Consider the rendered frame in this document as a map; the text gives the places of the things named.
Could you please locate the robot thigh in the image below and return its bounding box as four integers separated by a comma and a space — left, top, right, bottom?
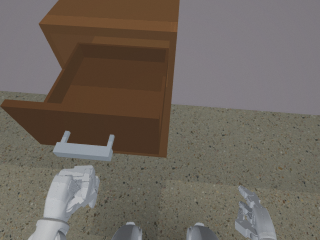
111, 224, 142, 240
186, 225, 219, 240

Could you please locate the robot right hand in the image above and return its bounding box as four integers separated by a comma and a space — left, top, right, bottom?
235, 185, 277, 240

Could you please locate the cabinet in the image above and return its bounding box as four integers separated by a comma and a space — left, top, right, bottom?
39, 0, 180, 158

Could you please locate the robot left forearm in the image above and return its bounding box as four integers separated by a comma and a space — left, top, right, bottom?
28, 218, 70, 240

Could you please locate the right robot thigh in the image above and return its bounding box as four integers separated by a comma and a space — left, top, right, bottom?
186, 225, 219, 240

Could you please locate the drawer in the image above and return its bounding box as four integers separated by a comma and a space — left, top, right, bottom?
0, 42, 169, 155

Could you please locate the left robot thigh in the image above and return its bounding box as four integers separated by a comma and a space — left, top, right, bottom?
111, 224, 142, 240

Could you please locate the robot left hand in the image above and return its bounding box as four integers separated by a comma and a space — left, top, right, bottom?
43, 165, 100, 222

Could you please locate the handle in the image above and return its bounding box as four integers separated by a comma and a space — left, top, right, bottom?
53, 131, 115, 161

